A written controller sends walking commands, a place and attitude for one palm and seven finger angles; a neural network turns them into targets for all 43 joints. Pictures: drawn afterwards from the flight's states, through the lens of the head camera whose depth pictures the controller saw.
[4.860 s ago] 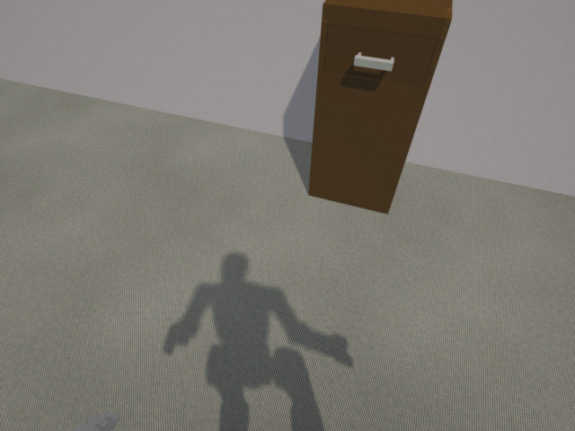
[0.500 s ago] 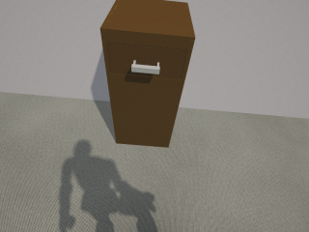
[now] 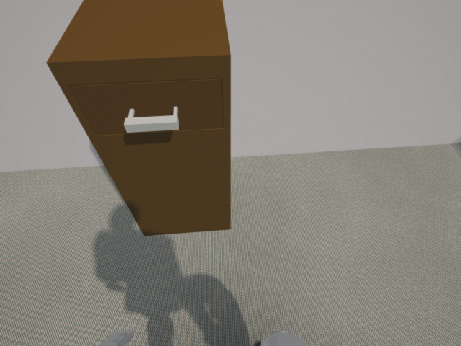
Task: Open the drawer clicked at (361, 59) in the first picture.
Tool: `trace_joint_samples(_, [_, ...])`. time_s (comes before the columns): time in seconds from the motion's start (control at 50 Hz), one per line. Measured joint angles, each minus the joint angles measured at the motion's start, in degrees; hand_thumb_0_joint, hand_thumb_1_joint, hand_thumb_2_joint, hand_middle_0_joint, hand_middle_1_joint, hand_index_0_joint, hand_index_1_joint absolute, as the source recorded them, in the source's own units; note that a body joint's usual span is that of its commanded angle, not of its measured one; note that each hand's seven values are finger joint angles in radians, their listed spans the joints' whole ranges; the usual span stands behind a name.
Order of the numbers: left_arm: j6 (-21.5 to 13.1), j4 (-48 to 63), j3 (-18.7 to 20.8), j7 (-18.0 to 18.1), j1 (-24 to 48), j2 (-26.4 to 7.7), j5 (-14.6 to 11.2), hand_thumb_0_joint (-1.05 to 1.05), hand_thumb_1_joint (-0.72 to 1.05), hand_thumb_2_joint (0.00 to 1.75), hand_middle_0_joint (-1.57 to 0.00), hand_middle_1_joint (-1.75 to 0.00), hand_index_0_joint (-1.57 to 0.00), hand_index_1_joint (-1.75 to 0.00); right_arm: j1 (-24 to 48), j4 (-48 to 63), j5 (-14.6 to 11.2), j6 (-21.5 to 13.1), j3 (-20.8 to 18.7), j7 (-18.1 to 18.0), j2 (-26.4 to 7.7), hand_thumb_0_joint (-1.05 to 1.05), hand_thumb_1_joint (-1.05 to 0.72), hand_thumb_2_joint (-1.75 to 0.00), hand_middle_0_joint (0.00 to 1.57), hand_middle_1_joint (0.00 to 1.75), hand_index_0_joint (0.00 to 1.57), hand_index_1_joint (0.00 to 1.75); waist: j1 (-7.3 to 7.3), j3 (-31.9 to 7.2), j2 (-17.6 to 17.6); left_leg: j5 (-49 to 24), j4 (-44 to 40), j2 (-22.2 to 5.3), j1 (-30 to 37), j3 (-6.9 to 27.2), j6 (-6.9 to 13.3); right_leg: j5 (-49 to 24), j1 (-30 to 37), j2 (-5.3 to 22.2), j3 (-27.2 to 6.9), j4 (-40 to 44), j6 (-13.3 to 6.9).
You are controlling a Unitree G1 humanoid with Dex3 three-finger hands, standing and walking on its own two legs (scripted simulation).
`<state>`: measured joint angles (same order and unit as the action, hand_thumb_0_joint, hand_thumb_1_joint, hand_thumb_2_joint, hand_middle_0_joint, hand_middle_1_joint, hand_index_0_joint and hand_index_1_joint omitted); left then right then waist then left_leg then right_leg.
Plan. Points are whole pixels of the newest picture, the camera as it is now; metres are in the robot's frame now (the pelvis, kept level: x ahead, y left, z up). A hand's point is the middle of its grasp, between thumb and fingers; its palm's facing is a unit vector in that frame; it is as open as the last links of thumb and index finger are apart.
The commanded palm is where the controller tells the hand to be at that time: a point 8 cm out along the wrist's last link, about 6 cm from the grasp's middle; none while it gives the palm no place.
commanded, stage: take the last steps up to it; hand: left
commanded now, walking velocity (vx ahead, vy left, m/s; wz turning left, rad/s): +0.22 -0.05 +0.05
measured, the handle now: (152, 117) +0.63 +0.22 -0.01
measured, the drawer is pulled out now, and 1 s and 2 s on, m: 0.00 0.00 0.00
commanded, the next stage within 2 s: come to a stop and stand still in 0.18 s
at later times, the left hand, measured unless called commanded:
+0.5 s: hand out of the picture +0.13 +0.16 -0.16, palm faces +0.06 -0.99 -0.14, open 7.4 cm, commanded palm none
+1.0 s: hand (182, 327) +0.17 +0.10 -0.12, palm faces +0.09 -0.95 -0.30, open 7.4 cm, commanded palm none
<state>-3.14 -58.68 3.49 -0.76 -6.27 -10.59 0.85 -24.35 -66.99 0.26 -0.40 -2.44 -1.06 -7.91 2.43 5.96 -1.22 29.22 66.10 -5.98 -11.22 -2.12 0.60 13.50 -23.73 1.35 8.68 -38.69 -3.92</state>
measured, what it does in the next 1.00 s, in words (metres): walks ahead: left foot, then right foot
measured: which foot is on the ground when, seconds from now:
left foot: up 0.00-0.30, down 0.32-0.74, up 0.76-1.00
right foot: down 0.00-0.34, up 0.36-0.72, down 0.74-1.00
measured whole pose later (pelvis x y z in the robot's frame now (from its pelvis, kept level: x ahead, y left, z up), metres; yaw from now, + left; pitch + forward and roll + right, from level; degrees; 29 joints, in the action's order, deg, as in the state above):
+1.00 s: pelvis +0.12 -0.10 +0.03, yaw +1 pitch -1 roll +4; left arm 0.9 -56.6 2.4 1.8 -11.8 -8.4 1.3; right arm -11.7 -59.1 1.7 5.2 -4.9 0.6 -15.0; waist -1.2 2.7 -1.9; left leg 17.8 62.9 0.3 -24.2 0.8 -2.7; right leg 10.1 -16.5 4.6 4.3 -27.1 -2.2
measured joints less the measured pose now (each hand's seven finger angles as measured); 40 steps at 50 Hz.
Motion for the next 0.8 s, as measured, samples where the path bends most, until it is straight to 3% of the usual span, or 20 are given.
trace_joint_samples(0.06, [0.46, -0.83, -0.63, 0.92, -1.58, 0.92, 0.11, 0.0, 0.91, 0.9, -0.2, -0.3, -0.2, -0.3, 3.83, 2.65, 0.63, 0.18, -0.53, 0.18, -0.83, 0.01, -0.91, -0.9, 0.2, 0.3, 0.2, 0.3, -0.12, -1.31, -0.37, -5.33, 6.26, -0.23, -9.68, -0.53, 0.68, -0.59, 4.38, -0.98, 0.44, 5.24, 0.12])
trace_joint_samples(0.12, [0.53, -1.9, -0.56, 1.92, -3.7, 1.28, 0.23, -0.01, 0.93, 0.89, -0.2, -0.3, -0.2, -0.3, 7.4, 5.7, 1.1, 0.01, -0.76, 0.28, -1.34, 0.01, -0.91, -0.9, 0.2, 0.3, 0.2, 0.3, 0.07, -3.04, -0.88, -8.55, 0.41, -0.98, -15.33, -1.46, -0.06, -1.31, 7.99, -1.95, 1.02, 10.14, -0.15])
trace_joint_samples(0.18, [0.67, -2.88, -0.89, 1.85, -5.74, 1.17, 0.49, -0.01, 0.94, 0.9, -0.2, -0.3, -0.2, -0.3, 10.38, 7.64, 1.3, 0.05, -0.91, 0.22, -1.4, 0.01, -0.92, -0.9, 0.2, 0.3, 0.2, 0.3, -0.39, -4.37, -0.84, -10.41, -8.95, -1.31, -16.81, -2.52, -0.77, -1.14, 10.68, -2.75, 1.17, 13.13, -0.22])
trace_joint_samples(0.32, [1.21, -4.66, -1.1, 1.25, -10.41, 1.6, 0.4, 0.0, 0.92, 0.9, -0.2, -0.3, -0.2, -0.3, 12.76, 8.33, 1.14, -1.19, -0.15, 0.88, -1.36, 0.01, -0.93, -0.9, 0.2, 0.3, 0.2, 0.3, -2.79, -5.72, 0.74, -15.14, -30.33, 0.19, -9.04, -4.08, -0.99, 4.08, 14.67, -3.46, 1.32, 11.8, 0.98])
trace_joint_samples(0.36, [1.9, -5.52, -1.26, 1.41, -11.17, 1.44, -0.05, 0.0, 0.91, 0.9, -0.2, -0.3, -0.2, -0.3, 12.91, 7.55, 1.11, -1.92, 0.54, 0.43, -0.37, 0.01, -0.93, -0.9, 0.2, 0.3, 0.2, 0.3, -3.18, -5.61, 2.68, -14.14, -31.87, 1.55, -6.92, -4.88, 0.68, 6.8, 14.51, -2.05, 0.55, 8.43, 1.88])
trace_joint_samples(0.42, [2.84, -6.28, -1.95, 2.1, -11.61, 2.01, -0.48, 0.0, 0.91, 0.9, -0.2, -0.3, -0.19, -0.3, 13.6, 6.67, 0.62, -1.85, 1.42, -1.03, 0.56, 0.0, -0.93, -0.9, 0.2, 0.3, 0.2, 0.3, -4.17, -4.92, 4.22, -12.97, -33.99, 2.89, -4.05, -6.6, 1.31, 9.83, 13.6, -0.12, -2.15, 5.32, 3.75])
trace_joint_samples(0.54, [5.11, -4.3, -1.76, 2.41, -9.19, 2.54, -0.08, 0.0, 0.91, 0.9, -0.2, -0.3, -0.2, -0.3, 16.62, 7.34, 0.25, -0.33, 0.47, -2.41, -0.28, -0.01, -0.96, -0.9, 0.2, 0.3, 0.2, 0.3, -3.38, -0.6, 2.32, -15.54, -39.35, 2.98, -0.77, -7.13, 0.93, 13.64, 6.99, 1.23, -5.99, -3.92, 4.78])
trace_joint_samples(0.64, [6.3, -1.17, 0.3, 2.43, -6.29, 0.06, 0.09, 0.0, 0.91, 0.9, -0.2, -0.3, -0.2, -0.3, 17.12, 7.45, 0.98, 1.92, -0.71, -1.91, -1.76, -0.01, -0.94, -0.9, 0.2, 0.3, 0.2, 0.3, -3.03, 1.35, 0.75, -16.36, -39.53, 0.72, -0.73, -6.56, -1.22, 13.53, 0.73, 0.62, -7.69, -12.08, 4.72])
trace_joint_samples(0.68, [6.15, -0.1, 0.78, 2.38, -5.65, -0.83, 0.07, 0.0, 0.91, 0.9, -0.2, -0.3, -0.2, -0.3, 16.86, 7.17, 1.19, 2.68, -1.16, -1.47, -2.54, 0.0, -0.93, -0.9, 0.2, 0.3, 0.2, 0.3, -3.09, 1.18, 0.24, -15.91, -38.19, -0.12, -1.17, -6.26, -2.43, 10.85, 1.24, 1.11, -7.34, -9.12, 4.56])
trace_joint_samples(0.74, [4.76, 1.3, 0.8, 2.27, -6.32, -2.15, 0.43, 0.0, 0.91, 0.9, -0.2, -0.3, -0.19, -0.3, 15.85, 7.01, 1.0, 3.51, -1.69, -0.62, -3.61, 0.0, -0.92, -0.9, 0.2, 0.3, 0.2, 0.3, -3.51, -0.54, 0.52, -12.85, -32.43, -0.51, -3.47, -6.07, -3.76, 0.52, 5.39, 2.74, -7.05, 2.39, 4.5])
trace_joint_samples(0.8, [4.6, 1.01, -0.12, 2.25, -5.61, -0.6, 0.82, 0.0, 0.91, 0.9, -0.2, -0.3, -0.19, -0.3, 15.64, 7.44, 0.66, 4.76, -2.59, -0.13, -5.81, 0.01, -0.92, -0.9, 0.2, 0.3, 0.2, 0.3, -2.98, -0.84, -2.33, -2.53, -19.16, 1.61, -8.36, 0.01, -2.25, 3.73, 4.99, 1.76, -5.45, -0.13, 3.08])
